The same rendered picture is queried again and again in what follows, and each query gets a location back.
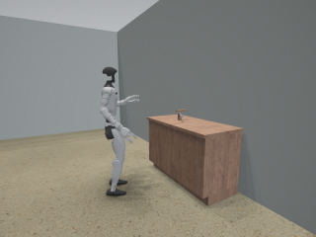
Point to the right robot forearm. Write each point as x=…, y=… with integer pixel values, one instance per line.
x=110, y=118

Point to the right robot upper arm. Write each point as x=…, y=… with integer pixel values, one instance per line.
x=107, y=92

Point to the left robot forearm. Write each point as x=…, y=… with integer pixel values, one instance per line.
x=121, y=103

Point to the robot right hand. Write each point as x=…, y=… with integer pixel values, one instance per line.
x=125, y=132

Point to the robot left hand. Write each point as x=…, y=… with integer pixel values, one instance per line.
x=129, y=100

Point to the left robot thigh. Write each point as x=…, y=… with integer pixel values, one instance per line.
x=123, y=142

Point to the robot torso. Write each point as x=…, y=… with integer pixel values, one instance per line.
x=112, y=106

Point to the counter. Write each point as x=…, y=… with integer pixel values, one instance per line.
x=202, y=156

